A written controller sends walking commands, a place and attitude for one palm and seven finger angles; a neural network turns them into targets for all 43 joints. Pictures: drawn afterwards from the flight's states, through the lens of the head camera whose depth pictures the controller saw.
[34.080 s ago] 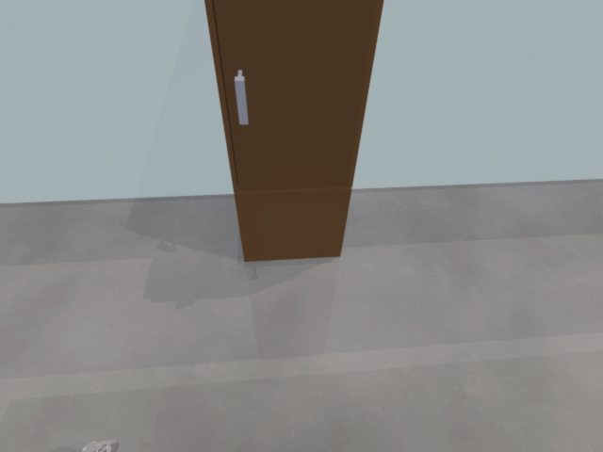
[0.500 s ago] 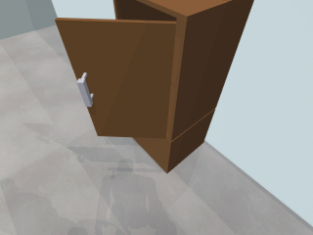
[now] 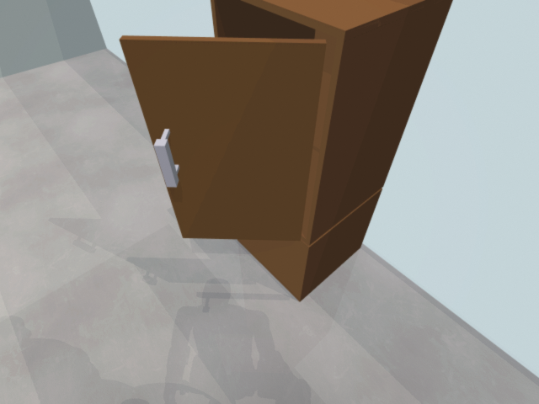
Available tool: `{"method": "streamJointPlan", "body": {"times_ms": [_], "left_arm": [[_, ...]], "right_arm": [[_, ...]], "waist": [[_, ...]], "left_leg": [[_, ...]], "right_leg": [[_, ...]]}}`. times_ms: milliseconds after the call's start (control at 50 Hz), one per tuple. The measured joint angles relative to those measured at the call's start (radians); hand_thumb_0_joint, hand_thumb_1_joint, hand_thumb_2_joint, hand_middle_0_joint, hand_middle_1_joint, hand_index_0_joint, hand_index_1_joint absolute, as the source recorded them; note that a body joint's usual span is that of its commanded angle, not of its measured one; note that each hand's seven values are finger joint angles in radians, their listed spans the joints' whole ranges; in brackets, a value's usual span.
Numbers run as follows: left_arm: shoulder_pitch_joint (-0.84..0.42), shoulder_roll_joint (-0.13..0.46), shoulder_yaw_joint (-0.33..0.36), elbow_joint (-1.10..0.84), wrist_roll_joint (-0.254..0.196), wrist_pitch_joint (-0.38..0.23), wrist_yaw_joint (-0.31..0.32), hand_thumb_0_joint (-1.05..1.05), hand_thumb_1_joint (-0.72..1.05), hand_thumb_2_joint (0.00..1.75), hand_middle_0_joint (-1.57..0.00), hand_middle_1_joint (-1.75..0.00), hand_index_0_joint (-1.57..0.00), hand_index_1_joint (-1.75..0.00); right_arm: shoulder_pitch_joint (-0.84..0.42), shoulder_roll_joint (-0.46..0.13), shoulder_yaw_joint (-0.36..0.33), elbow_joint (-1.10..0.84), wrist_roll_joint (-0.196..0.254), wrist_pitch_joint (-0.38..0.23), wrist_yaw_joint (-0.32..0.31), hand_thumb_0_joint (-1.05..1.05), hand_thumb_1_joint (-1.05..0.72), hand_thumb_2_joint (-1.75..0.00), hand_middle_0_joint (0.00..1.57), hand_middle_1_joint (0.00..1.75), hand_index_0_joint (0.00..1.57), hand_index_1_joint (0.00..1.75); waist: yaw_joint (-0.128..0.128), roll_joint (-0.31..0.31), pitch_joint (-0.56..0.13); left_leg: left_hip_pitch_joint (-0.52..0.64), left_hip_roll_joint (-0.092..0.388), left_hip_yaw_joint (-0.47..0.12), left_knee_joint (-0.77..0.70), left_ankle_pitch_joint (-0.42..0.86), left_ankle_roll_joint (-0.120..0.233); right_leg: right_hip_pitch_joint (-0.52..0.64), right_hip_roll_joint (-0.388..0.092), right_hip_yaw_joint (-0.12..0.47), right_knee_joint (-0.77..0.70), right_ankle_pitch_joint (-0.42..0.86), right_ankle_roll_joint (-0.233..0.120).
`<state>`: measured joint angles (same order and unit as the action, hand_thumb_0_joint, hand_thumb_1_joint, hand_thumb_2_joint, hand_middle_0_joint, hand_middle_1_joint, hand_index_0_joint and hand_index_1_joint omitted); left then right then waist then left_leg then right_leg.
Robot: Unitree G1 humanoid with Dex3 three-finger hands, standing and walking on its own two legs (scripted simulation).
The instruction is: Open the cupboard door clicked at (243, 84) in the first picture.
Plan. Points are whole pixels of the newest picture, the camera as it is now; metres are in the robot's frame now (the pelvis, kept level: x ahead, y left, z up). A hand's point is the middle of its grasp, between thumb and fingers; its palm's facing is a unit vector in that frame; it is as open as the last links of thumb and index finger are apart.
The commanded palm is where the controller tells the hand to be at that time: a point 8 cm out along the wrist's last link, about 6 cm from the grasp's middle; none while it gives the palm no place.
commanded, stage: look again from close up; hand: left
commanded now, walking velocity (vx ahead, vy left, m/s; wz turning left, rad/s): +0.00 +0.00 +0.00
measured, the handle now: (169, 158) +0.60 +0.27 +0.00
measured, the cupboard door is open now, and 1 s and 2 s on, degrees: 47 47 47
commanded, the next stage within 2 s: shuffle to correct the standing spot in 0.06 s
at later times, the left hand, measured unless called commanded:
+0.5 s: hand out of the picture +0.01 +0.18 -0.19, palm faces +0.08 -0.98 -0.16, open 7.3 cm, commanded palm none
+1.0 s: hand out of the picture +0.14 +0.19 -0.18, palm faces +0.04 -0.97 -0.22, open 7.3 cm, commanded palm none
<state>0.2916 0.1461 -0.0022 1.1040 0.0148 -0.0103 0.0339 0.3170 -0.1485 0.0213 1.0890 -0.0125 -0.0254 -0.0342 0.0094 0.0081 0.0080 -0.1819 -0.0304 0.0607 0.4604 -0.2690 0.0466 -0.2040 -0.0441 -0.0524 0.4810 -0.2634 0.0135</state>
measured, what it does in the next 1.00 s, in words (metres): steps on the spot: right foot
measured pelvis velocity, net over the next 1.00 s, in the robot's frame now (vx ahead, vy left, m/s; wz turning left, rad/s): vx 0.07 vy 0.00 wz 0.04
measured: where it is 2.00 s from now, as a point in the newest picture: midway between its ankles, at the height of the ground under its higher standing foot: outside the picture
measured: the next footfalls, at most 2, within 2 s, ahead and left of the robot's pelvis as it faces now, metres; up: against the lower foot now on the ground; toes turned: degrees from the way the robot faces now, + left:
right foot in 0.86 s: +0.14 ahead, -0.10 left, +0.00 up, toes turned -2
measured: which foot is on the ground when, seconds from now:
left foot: down 0.00-1.00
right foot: down 0.00-0.52, up 0.54-0.84, down 0.86-1.00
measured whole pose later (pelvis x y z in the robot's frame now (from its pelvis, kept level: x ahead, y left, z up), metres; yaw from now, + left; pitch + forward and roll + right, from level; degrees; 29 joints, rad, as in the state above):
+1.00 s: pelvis +0.07 +0.00 -0.01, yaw +2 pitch +0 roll +0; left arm 0.16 0.16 0.02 0.99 0.02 0.00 0.04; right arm 0.24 -0.15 -0.03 1.06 0.00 0.01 -0.05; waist -0.02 0.01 0.07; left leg -0.19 -0.01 0.04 0.60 -0.44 0.02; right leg -0.33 -0.01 -0.08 0.60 -0.28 -0.03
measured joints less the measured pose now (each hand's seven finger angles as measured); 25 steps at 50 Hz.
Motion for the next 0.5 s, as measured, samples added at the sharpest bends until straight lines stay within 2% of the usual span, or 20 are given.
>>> {"method": "streamJointPlan", "body": {"times_ms": [240,360,480,500], "left_arm": [[-0.012,-0.004,0.001,0.007,0.002,0.005,-0.002,0.01,0.91,0.90,-0.20,-0.30,-0.20,-0.30],[0.019,-0.015,0.010,-0.001,0.012,0.005,-0.012,0.01,0.91,0.90,-0.20,-0.30,-0.20,-0.30],[0.061,-0.018,0.030,-0.010,0.013,-0.008,-0.011,0.01,0.91,0.90,-0.20,-0.30,-0.20,-0.30],[0.068,-0.015,0.034,-0.009,0.013,-0.006,-0.009,0.01,0.91,0.90,-0.20,-0.30,-0.21,-0.30]], "right_arm": [[-0.009,0.010,0.003,0.028,0.001,-0.003,0.002,0.00,-0.91,-0.90,0.20,0.29,0.20,0.30],[0.008,0.005,-0.005,0.019,-0.004,0.010,0.012,0.00,-0.91,-0.90,0.20,0.29,0.20,0.30],[0.019,-0.004,-0.014,0.001,-0.006,0.012,0.014,0.00,-0.91,-0.90,0.20,0.29,0.20,0.30],[0.016,-0.003,-0.015,0.001,-0.005,0.010,0.013,0.00,-0.91,-0.90,0.20,0.29,0.20,0.30]], "waist": [[-0.001,-0.006,0.018],[0.005,-0.006,0.012],[0.010,-0.007,0.011],[0.014,-0.019,0.013]], "left_leg": [[0.014,-0.010,0.010,-0.007,-0.007,0.008],[-0.002,-0.006,0.011,0.061,-0.063,0.009],[-0.035,0.004,0.007,0.159,-0.135,0.006],[-0.024,-0.002,0.012,0.151,-0.147,0.014]], "right_leg": [[0.003,-0.009,0.011,0.009,-0.012,0.008],[-0.009,-0.008,0.012,0.069,-0.066,0.000],[-0.008,-0.007,-0.006,0.112,-0.119,0.013],[-0.007,-0.014,-0.003,0.119,-0.128,0.017]]}}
